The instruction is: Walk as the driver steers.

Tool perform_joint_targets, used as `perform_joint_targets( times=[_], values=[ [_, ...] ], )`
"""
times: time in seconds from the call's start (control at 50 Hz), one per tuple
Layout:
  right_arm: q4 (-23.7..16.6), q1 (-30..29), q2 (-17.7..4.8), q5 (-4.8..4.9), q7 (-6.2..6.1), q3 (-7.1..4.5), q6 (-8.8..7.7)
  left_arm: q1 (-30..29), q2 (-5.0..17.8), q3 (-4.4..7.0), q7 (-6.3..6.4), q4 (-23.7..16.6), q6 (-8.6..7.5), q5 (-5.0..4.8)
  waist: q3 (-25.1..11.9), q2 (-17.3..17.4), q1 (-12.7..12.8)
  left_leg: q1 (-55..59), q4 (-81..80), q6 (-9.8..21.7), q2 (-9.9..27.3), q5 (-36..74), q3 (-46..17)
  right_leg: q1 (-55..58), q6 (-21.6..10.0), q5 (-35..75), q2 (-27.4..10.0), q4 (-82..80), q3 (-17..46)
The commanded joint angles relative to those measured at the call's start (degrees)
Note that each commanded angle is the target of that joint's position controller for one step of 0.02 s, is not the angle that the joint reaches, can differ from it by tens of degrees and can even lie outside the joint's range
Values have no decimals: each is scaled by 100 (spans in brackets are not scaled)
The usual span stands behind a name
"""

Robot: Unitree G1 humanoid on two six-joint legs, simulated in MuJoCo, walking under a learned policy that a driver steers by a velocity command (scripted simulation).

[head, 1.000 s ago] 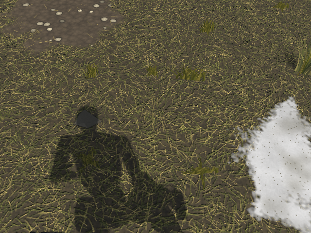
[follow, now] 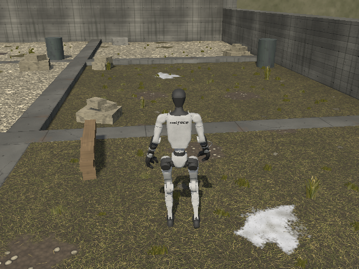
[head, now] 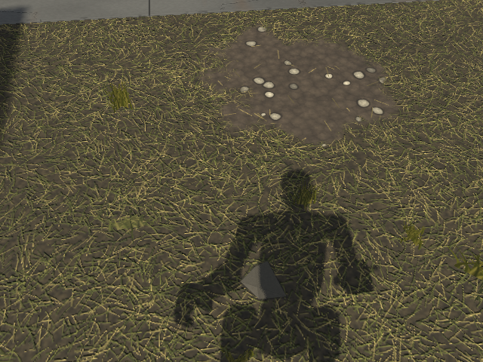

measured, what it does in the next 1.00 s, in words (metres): steps on the spot, turning right: right foot, then left foot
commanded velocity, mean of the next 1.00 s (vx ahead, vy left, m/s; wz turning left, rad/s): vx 0.01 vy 0.00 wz -0.49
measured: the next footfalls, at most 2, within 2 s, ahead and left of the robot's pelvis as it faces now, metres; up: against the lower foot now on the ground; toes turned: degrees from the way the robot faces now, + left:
right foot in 0.04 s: +0.05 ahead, -0.15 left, +0.00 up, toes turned -3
left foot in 0.36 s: +0.09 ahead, +0.10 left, +0.00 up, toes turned -16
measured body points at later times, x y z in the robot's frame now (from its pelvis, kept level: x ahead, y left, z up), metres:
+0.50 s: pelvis +0.03 +0.02 +0.01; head +0.06 +0.03 +0.46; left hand +0.24 +0.27 -0.11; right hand +0.09 -0.29 -0.08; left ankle +0.05 +0.11 -0.73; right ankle -0.03 -0.12 -0.65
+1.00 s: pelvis +0.01 -0.03 +0.01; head +0.04 -0.08 +0.46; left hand +0.30 +0.12 -0.07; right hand -0.03 -0.36 -0.11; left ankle +0.07 +0.10 -0.65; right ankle -0.03 -0.12 -0.73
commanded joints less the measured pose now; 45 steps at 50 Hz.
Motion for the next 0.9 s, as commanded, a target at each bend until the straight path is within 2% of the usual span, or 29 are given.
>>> perform_joint_targets(
  times=[0.02, 0.04, 0.06, 0.08, 0.1, 0.14, 0.16, 0.2, 0.24, 0.26, 0.3, 0.34, 0.36, 0.38, 0.4, 0.42, 0.44, 0.46, 0.5, 0.54, 0.58, 0.66, 0.76, 0.8, 0.82, 0.84, 0.86, 0.88, 0.9],
  values=[
    [-243, -144, -1091, 106, -95, -322, -2, 31, 701, 201, 0, -365, -48, 30, -401, 771, 35, 168, -915, 731, 1590, -598, -1215, 634, -211, 290, 183, -575, -290],
    [-173, -18, -1054, 145, -119, -326, 13, 62, 716, 203, -21, -387, -53, 70, -350, 666, 54, 253, -733, 561, 1525, -468, -1137, 681, -330, 679, 146, -941, -201],
    [-145, 104, -971, 147, -152, -326, 9, 57, 902, 238, -30, -451, -61, 109, -314, 290, -11, 265, -265, 289, 1296, -344, -877, 701, -523, 1620, -123, -1256, 231],
    [-205, 333, -842, 63, -171, -324, -11, -27, 1265, 333, -7, -486, -60, 63, -348, -619, -322, 129, 331, -42, 663, -521, -238, 667, -852, 2145, -568, -1496, 936],
    [-279, -65, -749, 27, -198, -317, -10, 20, 1275, 391, -18, -485, -59, 5, -204, -1113, -98, -84, 877, -322, 150, -607, 256, 519, -1242, 1651, -852, -1958, 1625],
    [-412, -478, -674, 92, -215, -340, 10, 154, 1135, 378, 19, -507, -120, 83, -205, -1367, 148, -768, 1654, -357, -47, -1553, -65, 1032, -1611, 2009, -1190, -2221, 2364],
    [-422, -509, -707, 123, -199, -369, 28, 279, 1142, 395, 21, -519, -188, 98, -294, -1285, 252, -1107, 2298, -374, -43, -2265, -293, 1353, -1748, 2560, -1294, -2188, 2510],
    [-377, -337, -736, 181, -174, -401, 23, 169, 1215, 454, 69, -559, -251, -2, -534, -764, 108, -1402, 2630, -459, 153, -2323, -569, 1806, -1677, 3356, -1209, -1887, 2311],
    [-356, -363, -610, 220, -160, -346, -29, -21, 1178, 497, 123, -595, -118, -129, -687, -652, 94, -1092, 1755, -592, 192, -1814, -511, 1913, -1378, 3431, -885, -1731, 2028],
    [-338, -343, -545, 244, -129, -321, -58, -77, 1179, 515, 144, -620, -20, -141, -762, -725, 104, -758, 1394, -641, 118, -1550, -426, 1807, -1321, 3463, -767, -1695, 1972],
    [-250, -59, -589, 292, -38, -342, -84, -208, 1179, 541, 147, -714, 111, -149, -868, -863, 8, -78, 575, -653, 11, -1017, -302, 1560, -1247, 3188, -597, -1658, 1991],
    [-78, 395, -763, 263, 0, -433, -76, -346, 1030, 501, 144, -824, 149, -200, -880, -709, -205, 978, -715, -519, 129, 140, -232, 985, -923, 1899, -276, -1454, 1918],
    [-96, 523, -1143, 178, -51, -534, -44, -115, 739, 423, 128, -822, 143, -109, -910, 81, -92, 1710, -941, -198, 1069, 390, -1070, 160, -593, 478, 139, -639, 1528],
    [-187, 364, -1695, 8, -69, -639, 34, 127, 481, 365, 94, -946, 68, -57, -728, 1838, 130, 1789, -1067, 708, 2402, 1560, -2686, -1083, -218, -1629, 1045, 426, 675],
    [-294, 335, -1442, -120, -65, -559, -22, 153, 978, 503, 93, -883, -10, 4, -734, 1467, -4, 1471, -1100, 1258, 2863, 1707, -3027, -1170, -44, -1981, 663, 1782, 817],
    [-354, 48, -1137, -99, -78, -460, -80, 175, 1239, 619, 83, -759, -3, -78, -516, 922, 117, 1250, -1059, 1168, 2568, 1610, -2468, -1196, -22, -1633, 575, 2352, 850],
    [-382, -241, -1029, -13, -88, -426, -114, 289, 1179, 640, 115, -629, 60, -91, -348, 716, 248, 1171, -1012, 890, 2175, 1384, -1878, -1249, 40, -1262, 510, 2514, 754],
    [-388, -346, -950, 81, -113, -398, -137, 314, 1107, 634, 143, -577, 117, -71, -269, 748, 219, 1231, -992, 748, 1987, 1348, -1535, -1368, 121, -899, 455, 2619, 729],
    [-309, -186, -937, 85, -187, -369, -124, 155, 905, 577, 115, -690, 149, -91, -245, 865, 99, 1224, -994, 784, 1794, 1895, -1002, -1333, 270, -508, 469, 2725, 493],
    [-228, 84, -984, 71, -254, -389, -77, -152, 749, 506, 73, -905, 133, -133, -301, 934, -85, 1619, -1025, 904, 1852, 2011, -812, -1499, 380, -341, 389, 2276, 329],
    [-169, 250, -1085, 80, -287, -425, -32, -343, 669, 452, 29, -1065, 133, -114, -400, 920, -210, 1932, -1041, 987, 2011, 2004, -752, -1470, 440, -322, 265, 1798, 246],
    [-167, 143, -1322, 112, -222, -511, 15, -454, 597, 383, -85, -1272, 159, -77, -424, 978, -249, 1739, -1088, 1017, 2151, 1925, -384, -836, 348, -336, 94, 935, -74],
    [-101, 109, -1478, 254, -90, -581, 27, -414, 651, 424, -209, -1443, 242, -96, -434, 1076, -201, 1654, -746, 845, 2295, 2143, -68, -86, 4, -288, 212, -174, -488],
    [-62, 4, -1470, 380, -70, -588, 22, -121, 658, 471, -265, -1395, 272, -99, -477, 1020, 33, 1466, -215, 502, 2194, 1958, 210, 598, -282, 470, 370, -1280, -666],
    [72, 288, -1307, 382, -49, -549, 0, 142, 837, 553, -224, -1321, 272, -71, -584, 707, 98, 1079, 340, 135, 1964, 1476, 498, 1321, -491, 1227, 459, -1863, -499],
    [34, 389, -1046, 180, -28, -467, -26, 488, 1427, 726, -122, -1327, 250, -71, -776, -474, 110, -181, 1758, -402, 1442, -30, 941, 2503, -903, 3234, -423, -2008, 833],
    [-318, 119, -796, -66, -59, -345, -32, 450, 1862, 749, -86, -1508, 153, 56, -859, -1593, 68, -1805, 3190, -856, 577, -3085, 674, 2866, -2155, 4765, -1824, -1854, 2794],
    [-321, -212, -1101, 61, -93, -435, -15, 536, 1502, 658, -150, -1482, 7, 148, -1242, -825, 446, -1834, 4077, -866, 577, -3155, -222, 2546, -2579, 4282, -1898, -2043, 2638],
    [-301, -237, -1201, 214, -101, -467, 19, 256, 1307, 568, -147, -1434, -93, 132, -907, -689, 255, -1875, 4220, -786, 713, -2652, -342, 2234, -2252, 3756, -1531, -2102, 1984]
  ],
)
